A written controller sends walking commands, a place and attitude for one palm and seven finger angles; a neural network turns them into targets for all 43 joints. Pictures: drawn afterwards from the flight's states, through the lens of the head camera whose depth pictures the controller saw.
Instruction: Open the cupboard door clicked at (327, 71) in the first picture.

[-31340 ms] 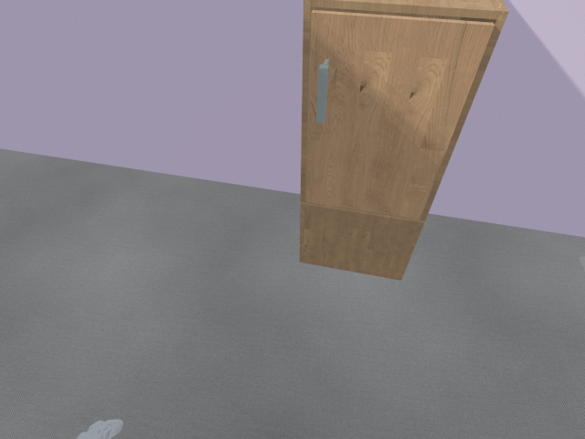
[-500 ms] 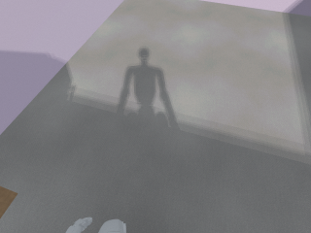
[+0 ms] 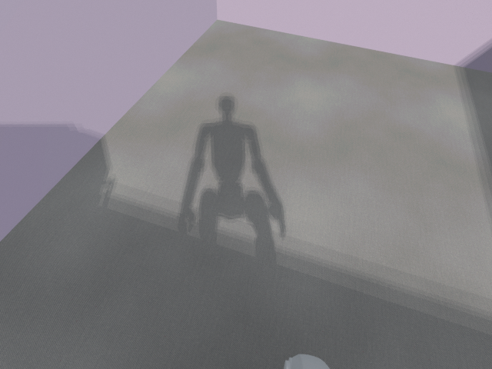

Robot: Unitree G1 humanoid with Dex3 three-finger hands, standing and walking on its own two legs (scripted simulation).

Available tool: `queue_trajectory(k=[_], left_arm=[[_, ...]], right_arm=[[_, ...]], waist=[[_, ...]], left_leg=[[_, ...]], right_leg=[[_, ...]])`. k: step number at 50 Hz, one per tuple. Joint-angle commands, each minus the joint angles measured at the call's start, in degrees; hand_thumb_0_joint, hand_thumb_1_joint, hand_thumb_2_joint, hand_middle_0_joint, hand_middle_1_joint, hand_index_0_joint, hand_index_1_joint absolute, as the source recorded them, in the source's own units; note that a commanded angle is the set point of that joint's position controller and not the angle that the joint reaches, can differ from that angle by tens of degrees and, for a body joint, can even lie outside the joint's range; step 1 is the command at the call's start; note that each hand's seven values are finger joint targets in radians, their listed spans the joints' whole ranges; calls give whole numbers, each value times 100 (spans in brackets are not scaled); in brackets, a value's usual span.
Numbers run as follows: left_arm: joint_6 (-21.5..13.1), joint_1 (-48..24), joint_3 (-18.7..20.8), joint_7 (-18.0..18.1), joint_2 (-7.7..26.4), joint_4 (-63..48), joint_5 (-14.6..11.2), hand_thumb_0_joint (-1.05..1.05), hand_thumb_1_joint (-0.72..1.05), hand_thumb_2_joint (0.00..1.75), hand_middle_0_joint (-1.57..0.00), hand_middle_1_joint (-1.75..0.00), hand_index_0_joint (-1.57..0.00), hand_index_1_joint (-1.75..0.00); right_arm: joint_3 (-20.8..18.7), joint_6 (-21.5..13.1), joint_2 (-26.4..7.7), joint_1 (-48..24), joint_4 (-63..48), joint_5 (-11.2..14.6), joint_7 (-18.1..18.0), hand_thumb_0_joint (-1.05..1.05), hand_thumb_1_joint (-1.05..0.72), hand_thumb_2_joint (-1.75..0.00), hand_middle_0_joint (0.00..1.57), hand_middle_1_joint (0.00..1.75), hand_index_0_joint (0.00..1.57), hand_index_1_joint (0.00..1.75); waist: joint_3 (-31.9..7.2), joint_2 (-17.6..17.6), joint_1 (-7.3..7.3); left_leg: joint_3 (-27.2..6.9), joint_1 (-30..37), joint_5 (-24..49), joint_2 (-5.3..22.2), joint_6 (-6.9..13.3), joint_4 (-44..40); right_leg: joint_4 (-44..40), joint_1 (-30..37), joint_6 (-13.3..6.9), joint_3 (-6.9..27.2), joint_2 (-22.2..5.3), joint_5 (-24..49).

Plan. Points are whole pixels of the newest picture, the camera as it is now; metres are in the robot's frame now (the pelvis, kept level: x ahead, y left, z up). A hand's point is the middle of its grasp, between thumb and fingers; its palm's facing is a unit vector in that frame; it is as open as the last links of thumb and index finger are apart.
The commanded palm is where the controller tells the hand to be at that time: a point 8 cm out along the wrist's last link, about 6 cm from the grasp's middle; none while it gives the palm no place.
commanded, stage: walk to a spot facing it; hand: left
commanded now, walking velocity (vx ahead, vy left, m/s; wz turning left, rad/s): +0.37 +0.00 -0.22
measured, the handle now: out of the picture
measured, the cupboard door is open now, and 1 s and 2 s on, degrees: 43 43 43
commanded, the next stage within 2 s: turn to face it in 0.58 s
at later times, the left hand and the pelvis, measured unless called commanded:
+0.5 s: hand (196, 300) +0.27 +0.13 -0.17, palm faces +0.00 -0.98 -0.18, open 7.2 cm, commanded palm none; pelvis +0.24 -0.06 +0.00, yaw -1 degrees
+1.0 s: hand (204, 201) +0.52 +0.15 -0.16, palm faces +0.13 -0.97 -0.20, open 7.4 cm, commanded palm none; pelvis +0.42 -0.04 +0.00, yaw +7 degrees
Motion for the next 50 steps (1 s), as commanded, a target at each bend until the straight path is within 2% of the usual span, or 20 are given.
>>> queue_trajectory(k=[1,6,9,10,11,12,13,15,19,26,29,30,31,32,33,36,39,48,49,50], left_arm=[[-34,-138,52,-49,143,-490,25,0,90,90,-20,-30,-20,-30],[-78,-773,89,-81,255,-674,32,0,90,90,-20,-30,-20,-30],[-170,-283,141,-55,484,-512,56,0,90,90,-20,-30,-20,-30],[-244,500,211,-21,736,-270,71,0,90,90,-20,-30,-20,-30],[-320,1406,377,64,1355,3,108,0,90,90,-20,-30,-20,-30],[-305,1751,438,119,1724,74,-27,0,90,90,-20,-30,-20,-30],[-255,1413,401,185,1553,-13,-64,0,90,90,-20,-30,-20,-30],[-275,574,245,230,1068,-221,-39,0,90,90,-20,-30,-20,-30],[-413,125,94,210,682,-250,3,0,90,90,-20,-30,-20,-30],[-477,357,123,204,840,-13,2,0,90,90,-20,-30,-20,-30],[-421,305,116,215,800,-1,-33,0,90,90,-20,-30,-20,-30],[-382,408,88,193,638,-100,-49,0,90,90,-20,-30,-20,-30],[-369,634,4,154,343,-226,-104,0,90,90,-20,-30,-20,-30],[-357,262,-1,181,481,-403,-59,0,90,90,-20,-30,-20,-30],[-346,-49,8,184,495,-483,-39,0,90,90,-20,-30,-20,-30],[-229,-135,-3,152,308,-340,17,0,90,90,-20,-30,-20,-30],[-83,148,-21,164,177,-310,5,0,90,90,-20,-30,-20,-30],[24,-242,141,237,466,-765,-37,0,90,90,-20,-30,-20,-30],[-13,-160,169,251,525,-768,-45,0,90,90,-20,-30,-20,-30],[-76,18,232,290,798,-767,-18,0,90,90,-20,-30,-20,-30]], right_arm=[[-186,-7,-871,539,-16,0,2,0,-90,-90,20,30,20,30],[-207,73,-966,930,159,-43,33,0,-90,-90,20,30,20,30],[-160,109,-908,1046,269,-39,39,0,-90,-90,20,30,20,30],[-132,98,-819,1031,273,5,55,0,-90,-90,20,30,20,30],[-72,57,-479,1078,152,89,104,0,-90,-90,20,30,20,30],[-72,49,-509,824,-53,126,105,0,-90,-90,20,30,20,30],[-133,76,-617,488,-124,111,104,0,-90,-90,20,30,20,30],[-145,95,-508,307,-52,87,78,0,-90,-90,20,30,20,30],[-109,278,-157,607,130,17,156,0,-90,-90,20,30,20,30],[-128,170,-217,-198,-226,43,276,0,-90,-90,20,30,20,30],[-211,93,-584,717,40,-10,205,0,-90,-90,20,30,20,30],[-328,73,-1098,1471,216,-64,141,0,-90,-90,20,30,20,30],[-459,87,-1647,1988,309,-92,60,0,-90,-90,20,30,20,30],[-436,164,-1671,1956,281,-37,-4,0,-90,-90,20,30,20,30],[-403,167,-1482,1549,166,-32,-12,0,-90,-90,20,30,20,30],[-195,68,-839,677,-33,18,-74,0,-90,-90,20,30,20,30],[-172,35,-887,428,-68,42,-101,0,-90,-90,20,30,20,30],[-329,398,-1160,-6,-323,31,-51,0,-90,-90,20,30,20,30],[-336,419,-1131,-61,-367,49,-40,0,-90,-90,20,30,20,30],[-323,422,-957,-63,-421,94,-8,0,-90,-90,20,30,20,30]], waist=[[82,1032,-137],[227,592,-268],[-38,290,-10],[-414,-45,334],[-1024,-1508,646],[-1309,-1829,676],[-762,-1072,561],[-414,-901,157],[-154,-560,-348],[-55,-448,-209],[-367,45,-709],[-879,891,-962],[-1431,2102,-998],[-1415,1697,-1014],[-921,1115,-865],[-174,823,-396],[-627,683,-163],[-573,950,-86],[-622,770,-26],[-756,154,65]], left_leg=[[-514,-448,30,1315,517,-1860],[-507,-280,-442,1492,542,-1710],[-233,-193,321,1220,298,-606],[100,-580,901,874,118,663],[527,-1903,-182,241,-132,2558],[-46,-2656,-2159,39,-159,4012],[-611,-2987,-1748,310,-108,4485],[-841,-2809,-980,693,-199,4347],[-525,-1912,-294,642,-357,3104],[-196,-1614,319,330,-241,998],[-85,174,691,23,-54,185],[-1185,1381,813,816,331,59],[-3161,2307,1019,2167,1014,-562],[-3569,2158,901,2445,1310,-896],[-3204,1476,551,2295,1230,-991],[-2077,-87,1584,1702,839,-1207],[-1354,-152,2925,1326,741,-927],[-1919,-767,1786,1030,613,-380],[-1899,-941,1626,857,445,-113],[-1628,-1453,880,496,145,420]], right_leg=[[-1513,215,98,-147,-292,587],[-2731,681,85,-430,-115,807],[-3518,1808,-47,-647,197,688],[-3778,2910,-266,-265,65,408],[-4373,4218,-794,1742,-1337,19],[-5269,4453,-1259,3202,-2253,47],[-5392,4089,-1328,2965,-2192,25],[-5396,2922,-1027,1905,-1841,524],[-5632,1885,-789,349,-1272,1403],[-5358,2547,-673,-86,-1252,1707],[-3838,2063,-371,-554,-917,2509],[-2456,1155,-91,-816,-466,1657],[-608,-13,127,-946,299,-1296],[386,-371,13,-208,213,-1613],[779,-607,-4,-42,-8,-1240],[327,-268,197,137,-396,-366],[-756,382,369,-27,-218,-250],[-3170,1583,438,-284,258,262],[-3832,2051,416,-251,204,678],[-4464,2817,302,297,-363,1183]])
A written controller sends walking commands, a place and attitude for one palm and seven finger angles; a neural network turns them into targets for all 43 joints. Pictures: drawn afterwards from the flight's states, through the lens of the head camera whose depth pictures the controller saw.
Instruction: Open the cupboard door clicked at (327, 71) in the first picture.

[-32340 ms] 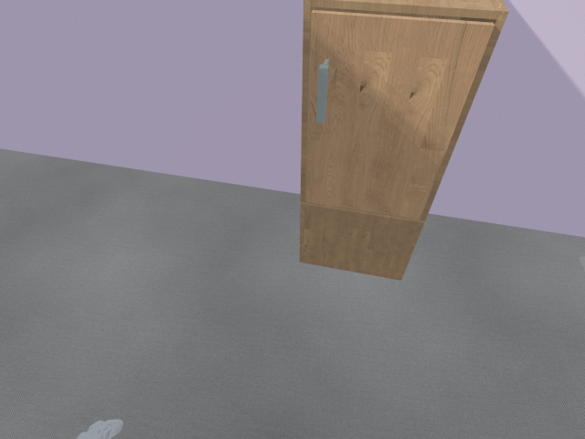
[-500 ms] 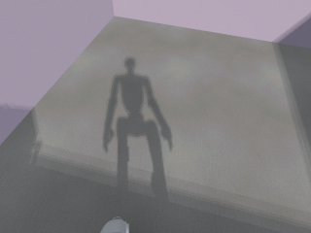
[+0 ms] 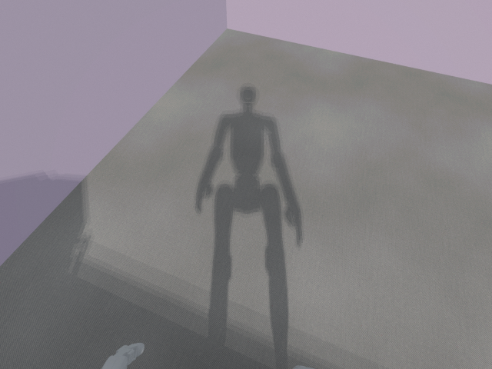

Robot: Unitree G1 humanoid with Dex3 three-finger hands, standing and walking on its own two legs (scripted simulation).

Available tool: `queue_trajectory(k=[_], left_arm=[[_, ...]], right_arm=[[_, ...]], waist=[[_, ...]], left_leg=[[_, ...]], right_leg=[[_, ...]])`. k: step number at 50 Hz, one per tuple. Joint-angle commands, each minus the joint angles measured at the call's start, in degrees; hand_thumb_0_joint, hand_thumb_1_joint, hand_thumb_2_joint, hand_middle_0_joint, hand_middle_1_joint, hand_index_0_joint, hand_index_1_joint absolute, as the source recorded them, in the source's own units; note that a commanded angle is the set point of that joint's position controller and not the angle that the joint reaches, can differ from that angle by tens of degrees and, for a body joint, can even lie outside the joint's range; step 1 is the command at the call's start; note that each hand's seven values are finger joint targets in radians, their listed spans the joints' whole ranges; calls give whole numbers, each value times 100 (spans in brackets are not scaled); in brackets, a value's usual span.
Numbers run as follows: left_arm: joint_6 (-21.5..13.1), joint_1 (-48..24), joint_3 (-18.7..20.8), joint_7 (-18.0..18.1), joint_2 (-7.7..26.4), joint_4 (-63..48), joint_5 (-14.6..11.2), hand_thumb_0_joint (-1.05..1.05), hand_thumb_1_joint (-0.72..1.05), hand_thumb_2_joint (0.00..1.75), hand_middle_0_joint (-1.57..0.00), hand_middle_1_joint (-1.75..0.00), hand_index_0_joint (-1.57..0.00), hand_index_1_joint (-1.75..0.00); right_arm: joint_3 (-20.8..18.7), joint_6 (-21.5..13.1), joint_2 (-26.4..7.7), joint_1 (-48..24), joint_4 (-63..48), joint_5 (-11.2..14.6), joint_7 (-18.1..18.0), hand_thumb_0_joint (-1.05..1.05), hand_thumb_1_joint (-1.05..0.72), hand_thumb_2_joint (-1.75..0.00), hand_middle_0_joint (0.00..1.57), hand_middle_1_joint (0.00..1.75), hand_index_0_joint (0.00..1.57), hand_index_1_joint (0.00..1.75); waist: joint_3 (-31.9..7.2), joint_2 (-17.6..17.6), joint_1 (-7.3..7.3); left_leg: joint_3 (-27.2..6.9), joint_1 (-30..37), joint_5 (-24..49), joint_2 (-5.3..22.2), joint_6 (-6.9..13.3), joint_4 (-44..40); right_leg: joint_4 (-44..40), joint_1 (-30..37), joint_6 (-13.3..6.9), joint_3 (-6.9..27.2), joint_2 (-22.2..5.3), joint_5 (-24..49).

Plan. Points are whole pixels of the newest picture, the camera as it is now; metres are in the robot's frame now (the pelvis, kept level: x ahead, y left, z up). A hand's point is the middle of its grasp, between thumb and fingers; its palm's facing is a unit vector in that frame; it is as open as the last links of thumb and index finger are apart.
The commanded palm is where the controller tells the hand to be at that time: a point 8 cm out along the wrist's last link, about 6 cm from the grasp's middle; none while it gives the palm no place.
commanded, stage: turn to face it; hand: left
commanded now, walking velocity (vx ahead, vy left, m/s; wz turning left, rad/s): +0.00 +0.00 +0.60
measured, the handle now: out of the picture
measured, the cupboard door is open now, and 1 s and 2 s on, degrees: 43 43 43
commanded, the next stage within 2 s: none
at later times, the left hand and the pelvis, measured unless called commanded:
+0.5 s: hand out of the picture +0.03 +0.24 -0.19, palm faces +0.34 -0.91 -0.25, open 7.3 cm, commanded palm none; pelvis +0.05 +0.01 -0.01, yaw +18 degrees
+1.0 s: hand out of the picture +0.06 +0.17 -0.15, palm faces +0.56 -0.79 -0.25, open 7.4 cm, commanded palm none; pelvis +0.09 -0.04 +0.00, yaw +37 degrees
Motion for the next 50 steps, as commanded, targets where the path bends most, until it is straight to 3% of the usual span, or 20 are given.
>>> queue_trajectory(k=[1,2,3,5,8,14,17,18,19,20,21,25,34,38,39,40,41,43,45,50], left_arm=[[-173,1178,329,178,1323,-131,112,0,90,90,-20,-30,-20,-30],[-156,1308,332,183,1482,-184,76,0,90,90,-20,-30,-20,-30],[-124,998,281,223,1287,-300,62,0,90,90,-20,-30,-20,-30],[-143,569,187,240,926,-386,49,0,90,90,-20,-30,-20,-30],[-151,668,161,222,877,-387,59,0,90,90,-20,-30,-20,-30],[-115,880,252,190,1194,-367,113,0,90,90,-20,-30,-20,-30],[-88,690,303,151,1364,-463,59,0,90,90,-20,-30,-20,-30],[-76,597,283,128,1311,-530,30,0,90,90,-20,-30,-20,-30],[-34,518,221,79,983,-747,-32,0,90,90,-20,-30,-20,-30],[42,165,120,104,775,-1002,-19,0,90,90,-20,-30,-20,-30],[123,108,138,135,938,-1086,22,0,90,90,-20,-30,-20,-30],[223,253,206,62,919,-725,65,0,90,90,-20,-30,-20,-30],[180,157,145,65,822,-886,34,0,90,90,-20,-30,-20,-30],[89,658,164,108,885,-799,-9,0,90,90,-20,-30,-20,-30],[37,963,210,143,1008,-747,-9,0,90,90,-20,-30,-20,-30],[-26,1111,315,198,1470,-731,79,0,90,90,-20,-30,-20,-30],[-23,1030,342,216,1773,-802,119,0,90,90,-20,-30,-20,-30],[-49,421,227,265,1267,-934,66,0,90,90,-20,-30,-20,-30],[-49,268,123,229,1061,-962,21,0,90,90,-20,-30,-20,-30],[-64,871,193,226,1211,-761,58,0,90,90,-20,-30,-20,-30]], right_arm=[[-167,-62,-507,-319,-705,89,-1,0,-90,-90,20,30,20,30],[-223,-4,-656,-353,-778,59,3,0,-90,-90,20,30,20,30],[-240,47,-668,-354,-794,55,26,0,-90,-90,20,30,20,30],[-208,132,-607,-368,-622,22,57,0,-90,-90,20,30,20,30],[-150,173,-475,-579,-726,43,124,0,-90,-90,20,30,20,30],[-81,164,-457,-1056,-982,42,201,0,-90,-90,20,30,20,30],[-143,130,-750,-698,-1014,13,189,0,-90,-90,20,30,20,30],[-222,101,-1021,-254,-917,-6,190,0,-90,-90,20,30,20,30],[-400,47,-1716,166,-876,-55,149,0,-90,-90,20,30,20,30],[-496,82,-2133,480,-839,-10,80,0,-90,-90,20,30,20,30],[-465,115,-2130,385,-832,-6,55,0,-90,-90,20,30,20,30],[-319,53,-1620,-760,-1167,-19,-33,0,-90,-90,20,30,20,30],[-387,84,-1606,-544,-1113,-41,17,0,-90,-90,20,30,20,30],[-414,132,-1543,-783,-1200,0,17,0,-90,-90,20,30,20,30],[-400,135,-1396,-889,-1250,40,23,0,-90,-90,20,30,20,30],[-360,138,-1017,-840,-1339,101,60,0,-90,-90,20,30,20,30],[-334,131,-914,-1014,-1458,79,80,0,-90,-90,20,30,20,30],[-379,217,-1016,-758,-1272,14,129,0,-90,-90,20,30,20,30],[-320,280,-948,-725,-1082,10,163,0,-90,-90,20,30,20,30],[-170,255,-668,-1254,-1157,48,212,0,-90,-90,20,30,20,30]], waist=[[-864,-1640,543],[-956,-1838,589],[-649,-1200,430],[-596,-1237,179],[-646,-1119,210],[-574,-1280,359],[-787,-1070,81],[-1072,-508,-175],[-1344,1145,-426],[-1426,1717,-569],[-1341,964,-458],[-491,791,45],[-682,837,-17],[-790,839,222],[-929,469,407],[-881,-1013,470],[-621,-1938,539],[-457,-1188,125],[-401,-1384,21],[-545,-1059,366]], left_leg=[[65,-1848,-1024,-89,-306,1378],[22,-1768,-2294,-29,-363,2866],[-196,-1806,-1954,168,-342,3482],[-125,-1922,-1373,395,-504,3925],[185,-1738,-1113,378,-575,3173],[705,-1076,-849,211,-501,1302],[839,15,19,60,-363,163],[600,1007,954,225,-264,-397],[-1333,2085,2818,1661,432,-586],[-2525,2062,4561,2631,1234,-751],[-2184,1789,3590,2748,1418,-732],[-1460,376,1299,1567,729,-1171],[-1798,491,1038,1276,767,-1092],[-1946,-79,1639,1011,580,-559],[-1845,-513,1251,763,361,-164],[-1081,-1595,-240,69,-95,870],[-269,-1987,-1985,-433,-395,2430],[-586,-1843,-1482,26,-365,3767],[-276,-1878,-1015,176,-546,4029],[332,-1465,-1019,166,-612,2201]], right_leg=[[-1952,2699,-625,1826,-1988,1948],[-2103,2165,-1229,2164,-2813,2386],[-2112,1807,-1360,1727,-2679,2253],[-1796,1833,-1106,872,-1998,3059],[-1568,2100,-903,-9,-1697,3927],[-1135,2209,-827,-448,-1752,4158],[-381,1759,-581,-731,-1712,3743],[444,1175,-359,-852,-1599,3021],[1777,-404,82,-984,-812,-165],[2865,-1175,217,-341,-353,-2471],[3221,-1230,125,220,-489,-2312],[3067,-1004,166,378,-409,-857],[1167,-384,138,256,0,-897],[-497,945,38,151,278,-240],[-1474,1682,-9,326,59,235],[-2294,2419,-385,1538,-1202,52],[-2494,1880,-1041,2658,-2517,750],[-2214,1252,-1179,1679,-2158,1345],[-1748,1530,-963,692,-1544,2763],[-1304,2317,-872,35,-1564,4000]])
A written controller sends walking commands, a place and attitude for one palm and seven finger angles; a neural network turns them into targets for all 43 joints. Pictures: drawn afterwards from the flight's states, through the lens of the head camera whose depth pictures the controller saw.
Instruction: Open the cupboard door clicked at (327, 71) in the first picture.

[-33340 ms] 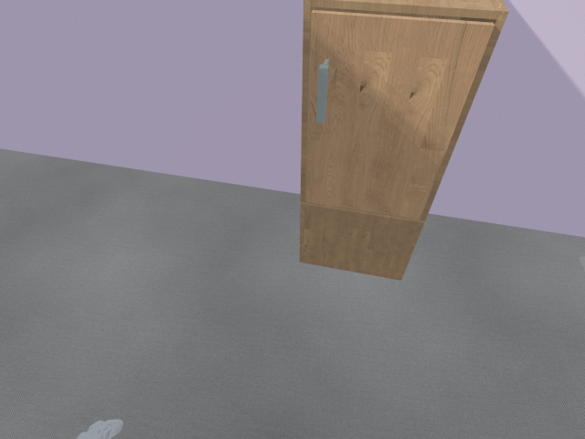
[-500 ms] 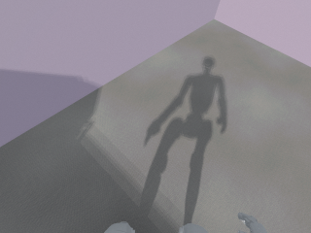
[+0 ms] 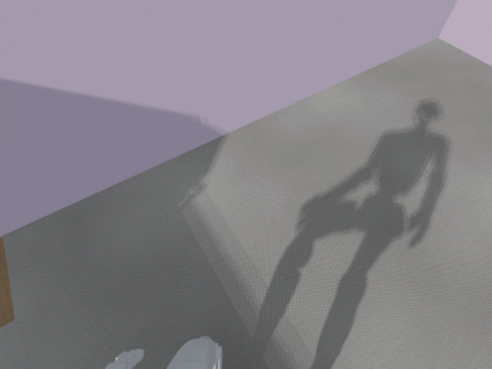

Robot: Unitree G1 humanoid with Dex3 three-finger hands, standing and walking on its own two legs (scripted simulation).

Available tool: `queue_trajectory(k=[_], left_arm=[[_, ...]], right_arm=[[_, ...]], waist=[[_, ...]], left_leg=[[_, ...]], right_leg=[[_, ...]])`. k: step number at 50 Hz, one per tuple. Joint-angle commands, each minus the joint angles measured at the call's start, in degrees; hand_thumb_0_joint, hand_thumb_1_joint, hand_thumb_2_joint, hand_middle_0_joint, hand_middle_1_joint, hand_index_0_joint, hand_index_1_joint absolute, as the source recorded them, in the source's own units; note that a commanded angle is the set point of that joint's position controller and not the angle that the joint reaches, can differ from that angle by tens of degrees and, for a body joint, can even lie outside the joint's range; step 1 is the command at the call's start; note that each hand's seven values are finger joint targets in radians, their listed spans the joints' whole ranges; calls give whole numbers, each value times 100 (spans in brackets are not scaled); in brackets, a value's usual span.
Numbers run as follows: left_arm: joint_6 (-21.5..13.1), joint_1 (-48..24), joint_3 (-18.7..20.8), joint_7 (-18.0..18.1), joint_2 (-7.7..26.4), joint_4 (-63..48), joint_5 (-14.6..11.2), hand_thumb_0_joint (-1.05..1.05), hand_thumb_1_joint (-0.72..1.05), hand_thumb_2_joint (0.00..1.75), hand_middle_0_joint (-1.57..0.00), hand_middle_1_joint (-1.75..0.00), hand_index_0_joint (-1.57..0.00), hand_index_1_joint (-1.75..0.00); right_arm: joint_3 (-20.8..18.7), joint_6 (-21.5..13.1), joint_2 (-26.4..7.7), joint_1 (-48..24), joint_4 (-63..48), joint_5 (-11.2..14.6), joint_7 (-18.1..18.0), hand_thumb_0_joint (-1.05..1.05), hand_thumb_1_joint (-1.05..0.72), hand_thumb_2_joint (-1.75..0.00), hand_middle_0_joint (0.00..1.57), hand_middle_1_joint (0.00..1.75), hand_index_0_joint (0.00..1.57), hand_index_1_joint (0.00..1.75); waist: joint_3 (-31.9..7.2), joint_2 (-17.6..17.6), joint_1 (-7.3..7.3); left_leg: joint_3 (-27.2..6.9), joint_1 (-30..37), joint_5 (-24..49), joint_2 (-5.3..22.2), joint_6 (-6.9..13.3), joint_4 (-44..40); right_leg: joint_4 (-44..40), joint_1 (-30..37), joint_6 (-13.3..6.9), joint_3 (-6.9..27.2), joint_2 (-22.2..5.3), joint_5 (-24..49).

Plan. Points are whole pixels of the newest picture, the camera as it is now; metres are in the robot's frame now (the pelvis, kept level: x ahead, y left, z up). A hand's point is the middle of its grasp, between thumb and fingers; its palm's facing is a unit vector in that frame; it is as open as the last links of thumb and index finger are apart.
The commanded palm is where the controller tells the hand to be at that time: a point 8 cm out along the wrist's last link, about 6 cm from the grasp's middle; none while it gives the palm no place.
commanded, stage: turn to face it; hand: left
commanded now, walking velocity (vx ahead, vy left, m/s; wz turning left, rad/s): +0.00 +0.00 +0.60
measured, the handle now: out of the picture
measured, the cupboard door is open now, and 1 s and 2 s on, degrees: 43 43 43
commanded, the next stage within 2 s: none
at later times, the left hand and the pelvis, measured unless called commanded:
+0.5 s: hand out of the picture +0.06 +0.26 -0.16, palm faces +0.29 -0.92 -0.26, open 7.4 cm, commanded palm none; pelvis +0.01 +0.01 +0.00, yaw +17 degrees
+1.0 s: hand out of the picture -0.05 +0.19 -0.20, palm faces +0.60 -0.77 -0.21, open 7.4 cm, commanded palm none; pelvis +0.03 +0.01 -0.02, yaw +37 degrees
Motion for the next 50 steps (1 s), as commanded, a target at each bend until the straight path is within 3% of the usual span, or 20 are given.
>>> queue_trajectory(k=[1,4,7,8,9,10,14,27,28,29,30,31,33,35,43,46,47,48,49,50], left_arm=[[-133,558,374,93,1301,-240,49,0,90,90,-20,-30,-20,-30],[-112,584,447,72,1445,-196,80,0,90,90,-20,-30,-20,-30],[-88,339,473,18,1473,-244,0,0,90,90,-20,-30,-20,-30],[-66,289,436,-8,1263,-357,-22,0,90,90,-20,-30,-20,-30],[-38,-3,298,-42,809,-625,-75,0,90,90,-20,-30,-20,-30],[68,-323,295,8,943,-729,-12,0,90,90,-20,-30,-20,-30],[150,-299,355,-50,939,-413,26,0,90,90,-20,-30,-20,-30],[45,94,331,-12,890,-416,-34,0,90,90,-20,-30,-20,-30],[-10,346,366,8,1022,-379,-31,0,90,90,-20,-30,-20,-30],[-73,557,446,55,1346,-341,24,0,90,90,-20,-30,-20,-30],[-105,577,522,88,1764,-356,93,0,90,90,-20,-30,-20,-30],[-96,470,459,109,1743,-403,61,0,90,90,-20,-30,-20,-30],[-96,-122,366,133,1234,-525,27,0,90,90,-20,-30,-20,-30],[-127,-87,275,98,1053,-497,-3,0,90,90,-20,-30,-20,-30],[-123,656,428,83,1420,-209,80,0,90,90,-20,-30,-20,-30],[-114,501,470,33,1510,-220,21,0,90,90,-20,-30,-20,-30],[-100,384,458,8,1457,-269,-24,0,90,90,-20,-30,-20,-30],[-71,305,383,-39,1078,-472,-60,0,90,90,-20,-30,-20,-30],[-13,-89,273,-20,836,-694,-60,0,90,90,-20,-30,-20,-30],[72,-192,300,20,989,-753,-20,0,90,90,-20,-30,-20,-30]], right_arm=[[49,-175,-188,-647,-594,5,23,0,-90,-90,20,30,20,30],[56,-219,-216,-619,-629,18,24,0,-90,-90,20,30,20,30],[-15,-275,-508,-5,-503,-13,-1,0,-90,-90,20,30,20,30],[-131,-323,-942,401,-439,-46,-20,0,-90,-90,20,30,20,30],[-306,-344,-1575,887,-368,-66,-84,0,-90,-90,20,30,20,30],[-297,-295,-1624,1113,-224,-39,-134,0,-90,-90,20,30,20,30],[-142,-350,-1133,-23,-548,-73,-245,0,-90,-90,20,30,20,30],[-212,-281,-1112,-109,-600,-61,-200,0,-90,-90,20,30,20,30],[-198,-279,-1019,-210,-642,-18,-189,0,-90,-90,20,30,20,30],[-171,-287,-721,-203,-693,34,-158,0,-90,-90,20,30,20,30],[-119,-299,-412,-256,-841,47,-139,0,-90,-90,20,30,20,30],[-156,-269,-666,-275,-809,-4,-112,0,-90,-90,20,30,20,30],[-176,-167,-536,-90,-607,-29,-68,0,-90,-90,20,30,20,30],[-98,-148,-471,-151,-517,-32,-21,0,-90,-90,20,30,20,30],[72,-218,-204,-744,-647,22,32,0,-90,-90,20,30,20,30],[21,-268,-404,-239,-546,-6,-2,0,-90,-90,20,30,20,30],[-48,-308,-658,208,-434,-29,-15,0,-90,-90,20,30,20,30],[-208,-356,-1268,628,-407,-70,-48,0,-90,-90,20,30,20,30],[-298,-325,-1646,1043,-301,-29,-117,0,-90,-90,20,30,20,30],[-270,-294,-1614,981,-274,-38,-143,0,-90,-90,20,30,20,30]], waist=[[-865,-1091,439],[-923,-1291,455],[-1149,-943,43],[-1504,171,-172],[-1658,1847,-471],[-1681,1140,-487],[-838,836,8],[-1073,834,236],[-1131,621,394],[-1254,-281,500],[-1075,-1845,558],[-943,-1462,489],[-765,-1408,138],[-671,-1481,109],[-956,-1267,483],[-1064,-1202,149],[-1308,-635,-127],[-1633,1062,-346],[-1760,1626,-517],[-1610,866,-411]], left_leg=[[373,-25,5,73,-35,-1252],[548,458,52,3,71,-2112],[545,1841,1342,-54,250,-3402],[-485,2939,2696,748,601,-3701],[-2626,3558,5282,2346,1595,-3846],[-2472,3379,5397,2545,1953,-3746],[-1715,1842,2648,1475,1359,-4218],[-2166,1323,2800,893,1158,-3721],[-2088,929,2507,688,963,-3431],[-1638,179,1496,223,619,-2710],[-447,-666,-660,-589,158,-1251],[-616,-509,-1030,-266,214,-5],[-580,-522,-364,-39,131,769],[-278,-596,-14,70,-10,680],[455,307,-28,-11,68,-1923],[614,1441,905,-191,233,-3072],[352,2440,1942,41,384,-3566],[-1610,3577,3757,1505,1065,-3681],[-2689,3568,5792,2401,1855,-3790],[-2315,3225,4848,2480,1980,-3803]], right_leg=[[-383,1296,-526,407,-1355,4279],[-93,1248,-511,291,-1510,4230],[849,457,-102,-95,-1379,3633],[1941,-574,223,-321,-989,2204],[3299,-2088,606,-224,-156,-1967],[3833,-2235,484,577,-192,-2152],[3804,-1973,485,825,-153,-776],[445,-83,384,576,525,-65],[-383,563,352,662,431,435],[-1151,1348,120,1463,-453,400],[-1457,1414,-560,2909,-1973,1014],[-1400,623,-917,2802,-2357,1436],[-1181,416,-746,1839,-1628,1977],[-828,762,-571,924,-1213,3443],[-138,1455,-535,368,-1458,4431],[589,819,-220,11,-1371,4264],[1392,134,23,-185,-1286,3595],[2763,-1455,451,-382,-486,332],[3745,-2162,539,178,-99,-2128],[4020,-2189,452,663,-247,-2037]])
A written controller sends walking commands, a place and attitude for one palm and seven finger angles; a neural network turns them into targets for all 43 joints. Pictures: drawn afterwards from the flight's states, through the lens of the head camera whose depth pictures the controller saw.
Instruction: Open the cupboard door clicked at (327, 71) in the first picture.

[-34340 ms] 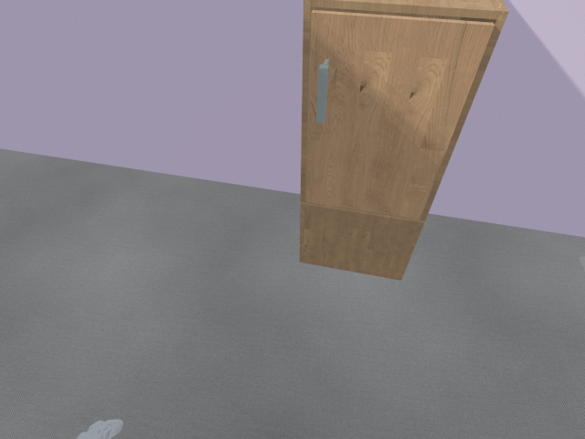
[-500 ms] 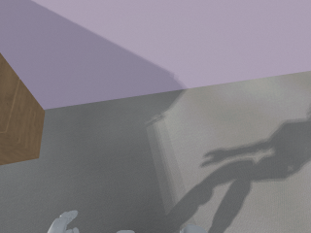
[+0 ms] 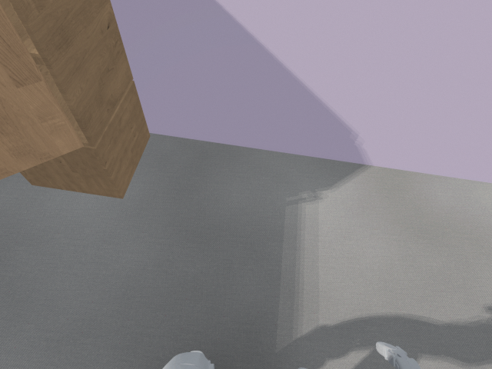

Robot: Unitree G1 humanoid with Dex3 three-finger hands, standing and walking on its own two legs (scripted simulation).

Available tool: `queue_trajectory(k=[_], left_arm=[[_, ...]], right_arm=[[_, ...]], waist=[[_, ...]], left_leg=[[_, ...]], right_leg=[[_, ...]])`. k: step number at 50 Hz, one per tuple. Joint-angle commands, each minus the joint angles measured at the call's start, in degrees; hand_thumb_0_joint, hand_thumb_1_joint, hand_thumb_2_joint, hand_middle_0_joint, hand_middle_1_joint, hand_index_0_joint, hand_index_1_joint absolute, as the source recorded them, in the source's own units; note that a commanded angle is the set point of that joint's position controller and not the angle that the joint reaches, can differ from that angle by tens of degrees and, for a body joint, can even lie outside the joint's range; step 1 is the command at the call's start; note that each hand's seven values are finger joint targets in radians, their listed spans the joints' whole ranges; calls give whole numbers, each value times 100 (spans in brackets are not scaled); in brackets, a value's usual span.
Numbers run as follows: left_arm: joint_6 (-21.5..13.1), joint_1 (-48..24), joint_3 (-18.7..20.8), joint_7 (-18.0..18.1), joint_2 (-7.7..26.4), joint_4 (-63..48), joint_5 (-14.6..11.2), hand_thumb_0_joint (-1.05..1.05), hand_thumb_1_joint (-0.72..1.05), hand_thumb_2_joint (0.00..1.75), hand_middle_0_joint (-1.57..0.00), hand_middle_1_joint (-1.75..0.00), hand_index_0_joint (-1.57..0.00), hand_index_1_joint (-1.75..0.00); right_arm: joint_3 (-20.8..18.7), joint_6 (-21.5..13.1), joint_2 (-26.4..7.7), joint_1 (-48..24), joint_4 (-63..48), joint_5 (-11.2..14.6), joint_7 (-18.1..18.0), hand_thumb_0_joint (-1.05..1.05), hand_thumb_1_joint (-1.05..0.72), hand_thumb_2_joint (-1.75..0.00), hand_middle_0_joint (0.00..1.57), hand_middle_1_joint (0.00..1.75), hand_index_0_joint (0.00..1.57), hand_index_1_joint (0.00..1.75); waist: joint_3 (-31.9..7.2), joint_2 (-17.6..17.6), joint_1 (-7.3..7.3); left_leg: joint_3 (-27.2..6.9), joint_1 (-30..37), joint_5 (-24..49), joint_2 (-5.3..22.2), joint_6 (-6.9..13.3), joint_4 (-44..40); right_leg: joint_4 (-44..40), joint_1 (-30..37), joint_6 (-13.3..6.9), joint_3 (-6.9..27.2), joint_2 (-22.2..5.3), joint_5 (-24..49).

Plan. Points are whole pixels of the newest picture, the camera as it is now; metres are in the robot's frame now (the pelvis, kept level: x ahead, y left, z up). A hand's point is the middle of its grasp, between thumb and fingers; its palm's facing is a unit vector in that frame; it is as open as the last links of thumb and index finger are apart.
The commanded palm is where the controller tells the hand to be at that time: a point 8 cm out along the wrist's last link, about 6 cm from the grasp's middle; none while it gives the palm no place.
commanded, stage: turn to face it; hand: left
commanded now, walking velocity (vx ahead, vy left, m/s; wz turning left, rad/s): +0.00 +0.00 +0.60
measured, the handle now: out of the picture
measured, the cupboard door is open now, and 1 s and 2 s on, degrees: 43 43 43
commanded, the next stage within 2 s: take the last steps up to it in 1.02 s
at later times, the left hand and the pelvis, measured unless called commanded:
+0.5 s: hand out of the picture +0.09 +0.19 -0.13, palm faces +0.24 -0.93 -0.28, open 7.4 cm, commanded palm none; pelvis +0.02 -0.04 +0.01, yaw +16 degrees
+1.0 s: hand out of the picture -0.06 +0.20 -0.16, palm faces +0.54 -0.81 -0.23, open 7.4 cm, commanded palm none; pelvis +0.02 -0.01 +0.02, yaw +31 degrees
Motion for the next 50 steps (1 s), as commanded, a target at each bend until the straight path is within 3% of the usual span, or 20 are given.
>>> queue_trajectory(k=[1,3,5,15,19,20,21,22,23,25,28,34,36,39,40,41,42,43,45,50], left_arm=[[-7,-808,186,125,603,-835,42,0,90,90,-20,-30,-20,-30],[28,-618,221,49,615,-627,73,0,90,90,-20,-30,-20,-30],[50,-358,238,3,584,-491,89,0,90,90,-20,-30,-20,-30],[-15,-774,175,40,525,-721,44,0,90,90,-20,-30,-20,-30],[-102,-266,198,92,579,-604,-10,0,90,90,-20,-30,-20,-30],[-154,-6,242,117,697,-565,-6,0,90,90,-20,-30,-20,-30],[-218,176,337,167,1107,-541,66,0,90,90,-20,-30,-20,-30],[-231,166,368,184,1423,-582,123,0,90,90,-20,-30,-20,-30],[-211,5,324,213,1343,-616,84,0,90,90,-20,-30,-20,-30],[-242,-532,196,211,806,-709,46,0,90,90,-20,-30,-20,-30],[-266,-390,158,194,687,-643,40,0,90,90,-20,-30,-20,-30],[-256,319,257,169,980,-342,108,0,90,90,-20,-30,-20,-30],[-249,319,280,150,1063,-293,117,0,90,90,-20,-30,-20,-30],[-232,139,292,114,1048,-264,56,0,90,90,-20,-30,-20,-30],[-219,52,271,88,920,-347,4,0,90,90,-20,-30,-20,-30],[-188,-18,161,50,496,-527,-41,0,90,90,-20,-30,-20,-30],[-97,-308,98,100,437,-609,-10,0,90,90,-20,-30,-20,-30],[-37,-412,112,127,513,-581,11,0,90,90,-20,-30,-20,-30],[3,-451,149,95,472,-354,33,0,90,90,-20,-30,-20,-30],[42,-109,129,23,376,-103,52,0,90,90,-20,-30,-20,-30]], right_arm=[[-339,-87,-1449,1216,-102,-40,-215,0,-90,-90,20,30,20,30],[-245,-108,-1218,527,-294,-53,-269,0,-90,-90,20,30,20,30],[-197,-142,-1076,361,-320,-50,-266,0,-90,-90,20,30,20,30],[-274,-91,-1103,691,-203,-87,-222,0,-90,-90,20,30,20,30],[-302,-53,-1042,462,-277,-45,-225,0,-90,-90,20,30,20,30],[-290,-53,-938,378,-315,-6,-215,0,-90,-90,20,30,20,30],[-258,-64,-598,419,-382,57,-178,0,-90,-90,20,30,20,30],[-224,-72,-434,358,-502,50,-166,0,-90,-90,20,30,20,30],[-276,-27,-662,404,-459,-1,-142,0,-90,-90,20,30,20,30],[-279,88,-564,538,-177,-47,-97,0,-90,-90,20,30,20,30],[-189,115,-417,407,-176,-7,-36,0,-90,-90,20,30,20,30],[-40,62,-176,-178,-250,9,-12,0,-90,-90,20,30,20,30],[-25,35,-197,-120,-239,24,-25,0,-90,-90,20,30,20,30],[-59,-42,-368,387,-107,-1,-62,0,-90,-90,20,30,20,30],[-138,-105,-699,761,-7,-27,-90,0,-90,-90,20,30,20,30],[-293,-151,-1311,1164,40,-66,-136,0,-90,-90,20,30,20,30],[-305,-88,-1478,1334,129,-29,-206,0,-90,-90,20,30,20,30],[-239,-94,-1284,1173,93,-50,-237,0,-90,-90,20,30,20,30],[-163,-141,-1027,655,-29,-72,-340,0,-90,-90,20,30,20,30],[-68,-190,-854,508,-15,-55,-351,0,-90,-90,20,30,20,30]], waist=[[-1458,1316,-647],[-989,1339,-290],[-947,1123,-110],[-1003,1333,-234],[-1182,1219,20],[-1306,993,166],[-1389,-187,248],[-1205,-1347,292],[-1073,-869,160],[-777,-807,-163],[-819,-845,-121],[-871,-754,240],[-904,-894,208],[-1121,-708,-139],[-1456,110,-370],[-1695,1872,-564],[-1714,1764,-591],[-1448,1311,-523],[-1035,1488,-323],[-1029,958,-85]], left_leg=[[-2691,1772,3083,2219,1090,-1556],[-2162,925,1734,1643,695,-1763],[-1924,876,1560,1383,573,-1840],[-2598,819,1584,1198,669,-1672],[-2757,257,2030,953,469,-1175],[-2617,-101,1650,713,239,-862],[-1963,-1082,327,146,-147,79],[-892,-1650,-1792,-509,-528,1543],[-1091,-1408,-1803,-152,-473,2554],[-989,-1487,-1100,70,-592,3340],[-618,-1452,-792,195,-710,2979],[-46,-741,-949,108,-641,990],[44,-407,-874,43,-568,549],[90,832,257,-24,-421,-824],[-355,1841,1483,464,-209,-1193],[-2478,2649,3679,2069,635,-1320],[-2648,2272,4668,2501,1164,-1323],[-2295,1903,3878,2391,1182,-1401],[-2103,1237,3091,1919,979,-1584],[-1612,1212,2736,1486,738,-1723]], right_leg=[[2301,-1873,115,1008,195,-586],[2286,-1656,157,1138,229,230],[2046,-1576,177,1082,324,584],[97,-906,145,1016,772,387],[-1522,463,42,949,1001,1052],[-2369,1120,-8,1092,816,1518],[-3058,1980,-315,2166,-310,1458],[-3251,1717,-993,3322,-1710,2237],[-3132,1000,-1277,2964,-1893,2624],[-2895,825,-1081,2021,-1046,3185],[-2599,1225,-924,1050,-764,4448],[-2176,1569,-919,778,-931,5167],[-2046,1457,-898,749,-974,5174],[-1287,868,-526,427,-797,4693],[-460,180,-249,163,-595,3909],[870,-1311,170,-18,248,158],[1472,-1372,91,705,341,-1097],[1728,-1335,35,937,246,-902],[1798,-1351,51,1095,271,-332],[1362,-1102,65,956,494,328]])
